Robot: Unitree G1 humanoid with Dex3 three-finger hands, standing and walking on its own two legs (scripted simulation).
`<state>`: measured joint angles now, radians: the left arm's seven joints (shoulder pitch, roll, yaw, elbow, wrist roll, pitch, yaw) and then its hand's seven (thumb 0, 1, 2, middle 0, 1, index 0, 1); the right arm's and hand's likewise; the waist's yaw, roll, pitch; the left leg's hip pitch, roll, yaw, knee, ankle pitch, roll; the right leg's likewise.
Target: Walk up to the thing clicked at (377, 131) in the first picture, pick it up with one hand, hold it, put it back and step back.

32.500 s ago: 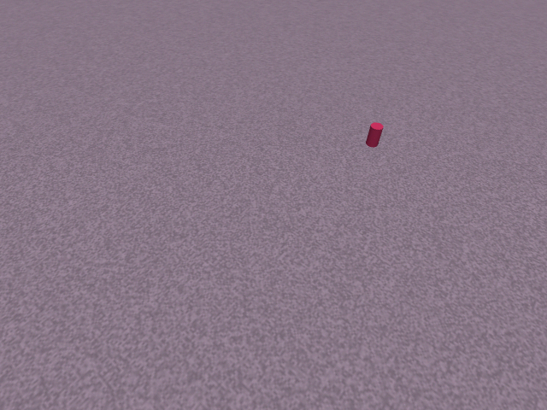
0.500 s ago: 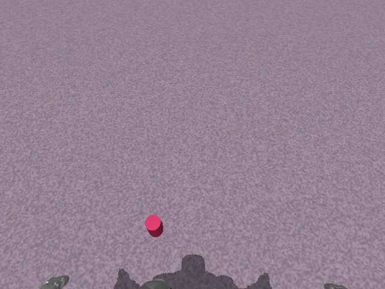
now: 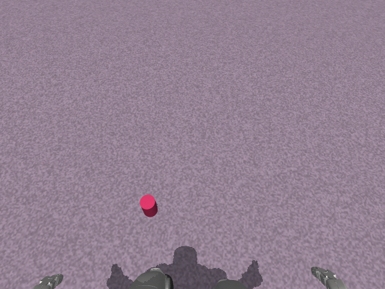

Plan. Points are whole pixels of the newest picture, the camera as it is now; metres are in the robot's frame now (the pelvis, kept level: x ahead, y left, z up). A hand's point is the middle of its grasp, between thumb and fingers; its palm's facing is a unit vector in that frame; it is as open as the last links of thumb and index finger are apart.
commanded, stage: step back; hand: left
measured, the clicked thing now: (149, 206) +0.51 +0.20 -0.69
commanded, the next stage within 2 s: none
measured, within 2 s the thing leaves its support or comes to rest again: neither
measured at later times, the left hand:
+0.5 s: hand out of the picture -0.01 +0.28 -0.14, palm faces +0.07 -0.93 -0.36, open 7.4 cm
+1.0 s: hand out of the picture -0.20 +0.25 -0.12, palm faces +0.01 -0.90 -0.43, open 7.4 cm
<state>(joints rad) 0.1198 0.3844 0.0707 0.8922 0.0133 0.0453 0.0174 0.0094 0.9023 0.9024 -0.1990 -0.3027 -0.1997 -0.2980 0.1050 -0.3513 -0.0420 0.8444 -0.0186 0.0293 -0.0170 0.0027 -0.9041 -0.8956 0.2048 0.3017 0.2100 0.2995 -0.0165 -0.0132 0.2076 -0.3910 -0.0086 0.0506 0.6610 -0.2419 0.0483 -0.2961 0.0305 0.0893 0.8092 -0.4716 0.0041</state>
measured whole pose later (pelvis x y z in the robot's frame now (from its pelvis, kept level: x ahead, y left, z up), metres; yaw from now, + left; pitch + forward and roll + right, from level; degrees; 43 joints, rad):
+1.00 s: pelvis -0.28 -0.02 +0.01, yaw +1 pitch -1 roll +2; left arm 0.20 0.36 0.07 0.82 0.05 0.04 0.01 0.01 0.90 0.90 -0.20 -0.30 -0.20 -0.30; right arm 0.19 -0.41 -0.05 0.85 0.01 0.05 -0.02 0.00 -0.91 -0.90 0.20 0.30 0.21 0.30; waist 0.02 0.02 0.13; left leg -0.44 -0.11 -0.13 1.10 -0.48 0.00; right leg -0.34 -0.03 0.06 0.62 -0.26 0.00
